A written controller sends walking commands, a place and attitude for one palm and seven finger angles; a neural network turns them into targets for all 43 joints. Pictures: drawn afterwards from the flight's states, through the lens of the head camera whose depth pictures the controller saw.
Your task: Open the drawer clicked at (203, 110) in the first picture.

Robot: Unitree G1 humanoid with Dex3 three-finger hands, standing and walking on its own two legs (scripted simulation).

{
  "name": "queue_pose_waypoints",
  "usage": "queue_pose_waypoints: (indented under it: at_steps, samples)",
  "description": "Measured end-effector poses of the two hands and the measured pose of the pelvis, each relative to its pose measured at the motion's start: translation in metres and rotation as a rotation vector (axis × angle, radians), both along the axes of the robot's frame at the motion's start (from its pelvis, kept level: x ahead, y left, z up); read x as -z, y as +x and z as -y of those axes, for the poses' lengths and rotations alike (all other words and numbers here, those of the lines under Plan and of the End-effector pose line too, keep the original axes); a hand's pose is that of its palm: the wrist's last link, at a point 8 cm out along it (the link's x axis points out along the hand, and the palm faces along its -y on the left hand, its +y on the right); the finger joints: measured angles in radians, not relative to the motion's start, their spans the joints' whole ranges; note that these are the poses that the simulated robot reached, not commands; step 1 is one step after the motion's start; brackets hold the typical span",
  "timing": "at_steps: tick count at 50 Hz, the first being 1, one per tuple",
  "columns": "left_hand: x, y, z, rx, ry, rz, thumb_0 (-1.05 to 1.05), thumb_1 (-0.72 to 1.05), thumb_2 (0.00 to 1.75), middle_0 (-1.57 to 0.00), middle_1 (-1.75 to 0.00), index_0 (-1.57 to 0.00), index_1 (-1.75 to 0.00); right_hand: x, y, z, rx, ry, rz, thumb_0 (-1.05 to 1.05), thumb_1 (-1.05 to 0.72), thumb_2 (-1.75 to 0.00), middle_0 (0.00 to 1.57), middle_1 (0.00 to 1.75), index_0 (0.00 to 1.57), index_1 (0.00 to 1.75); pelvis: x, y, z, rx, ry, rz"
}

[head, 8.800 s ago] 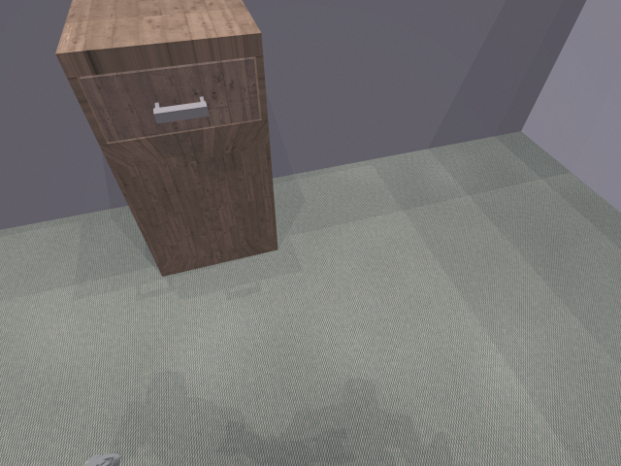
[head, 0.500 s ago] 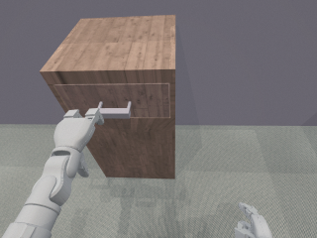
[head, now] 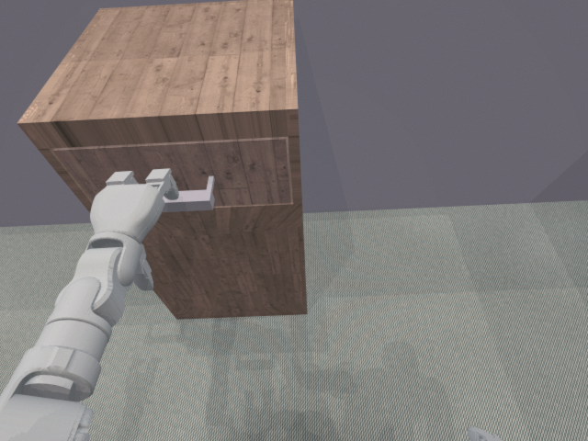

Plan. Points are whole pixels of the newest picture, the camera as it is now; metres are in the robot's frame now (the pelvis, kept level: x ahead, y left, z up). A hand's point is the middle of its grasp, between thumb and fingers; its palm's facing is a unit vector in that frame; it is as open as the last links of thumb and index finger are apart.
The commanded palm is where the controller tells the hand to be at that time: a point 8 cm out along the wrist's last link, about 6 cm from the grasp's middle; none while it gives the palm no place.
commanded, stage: move the hooked fingers above the handle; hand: left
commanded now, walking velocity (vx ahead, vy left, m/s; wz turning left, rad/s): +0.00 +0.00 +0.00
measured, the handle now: (180, 191) +0.55 +0.26 -0.04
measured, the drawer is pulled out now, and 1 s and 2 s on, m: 0.00 0.00 0.00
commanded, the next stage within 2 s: lower the fingers behind the handle in 1.54 s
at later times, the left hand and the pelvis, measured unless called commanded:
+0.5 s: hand (153, 211) +0.44 +0.26 +0.03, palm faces -0.05 +0.00 -1.00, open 13.8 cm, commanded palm +0.43 +0.26 +0.09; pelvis +0.00 +0.02 -0.01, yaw +0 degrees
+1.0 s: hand (160, 194) +0.50 +0.27 +0.01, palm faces -0.05 -0.03 -1.00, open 13.8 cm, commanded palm +0.47 +0.27 +0.08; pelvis +0.00 +0.03 -0.02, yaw -2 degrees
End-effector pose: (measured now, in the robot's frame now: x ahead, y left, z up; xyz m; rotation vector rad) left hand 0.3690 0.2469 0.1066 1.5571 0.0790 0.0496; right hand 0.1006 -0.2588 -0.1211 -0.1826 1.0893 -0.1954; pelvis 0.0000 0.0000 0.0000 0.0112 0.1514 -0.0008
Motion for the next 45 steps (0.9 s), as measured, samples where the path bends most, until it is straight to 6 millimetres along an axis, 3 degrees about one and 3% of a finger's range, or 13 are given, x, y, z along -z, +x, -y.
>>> queue_pose_waypoints:
  at_steps: [9,27,45]
  samples:
    - [0.009,0.021,-0.007,0.002,0.002,-0.027,0.00,-0.49,0.31,-0.32,-1.20,-0.31,-1.20,0.004,-0.027,0.001,0.047,-0.010,-0.068,0.00,-0.90,-0.89,0.21,0.30,0.20,0.30,0.002,0.001,-0.005,0.005,-0.004,-0.033]
    - [0.022,0.061,-0.011,0.003,0.015,-0.028,0.00,-0.49,0.31,-0.32,-1.20,-0.31,-1.20,0.006,-0.055,-0.006,0.073,-0.031,-0.136,0.00,-0.90,-0.89,0.21,0.30,0.20,0.30,0.010,-0.003,-0.016,0.000,-0.018,-0.097]
    - [0.037,0.104,-0.018,-0.001,-0.008,-0.039,0.00,-0.49,0.31,-0.32,-1.20,-0.31,-1.20,0.007,-0.118,-0.010,0.153,-0.063,-0.317,0.00,-0.90,-0.89,0.21,0.30,0.20,0.30,0.020,0.002,-0.025,0.015,-0.034,-0.184]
